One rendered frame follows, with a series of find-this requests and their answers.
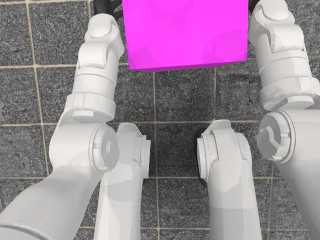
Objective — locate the right robot foot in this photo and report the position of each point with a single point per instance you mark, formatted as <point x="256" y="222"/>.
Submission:
<point x="197" y="136"/>

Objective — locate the right robot forearm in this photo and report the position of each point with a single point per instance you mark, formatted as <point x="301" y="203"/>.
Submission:
<point x="282" y="60"/>

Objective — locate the left robot forearm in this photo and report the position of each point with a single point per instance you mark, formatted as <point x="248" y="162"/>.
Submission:
<point x="92" y="98"/>

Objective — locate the robot left upper arm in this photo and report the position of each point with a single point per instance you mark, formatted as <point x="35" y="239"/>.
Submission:
<point x="53" y="209"/>

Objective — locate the robot right upper arm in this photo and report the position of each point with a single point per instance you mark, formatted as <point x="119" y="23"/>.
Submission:
<point x="291" y="139"/>

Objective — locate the right robot thigh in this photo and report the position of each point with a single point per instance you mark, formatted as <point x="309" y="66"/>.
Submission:
<point x="232" y="199"/>

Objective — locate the carton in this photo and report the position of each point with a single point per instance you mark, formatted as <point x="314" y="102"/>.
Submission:
<point x="169" y="35"/>

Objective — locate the robot left hand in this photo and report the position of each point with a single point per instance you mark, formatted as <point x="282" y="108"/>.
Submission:
<point x="108" y="7"/>

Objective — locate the robot right hand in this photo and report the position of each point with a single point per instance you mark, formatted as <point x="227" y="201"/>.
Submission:
<point x="251" y="5"/>

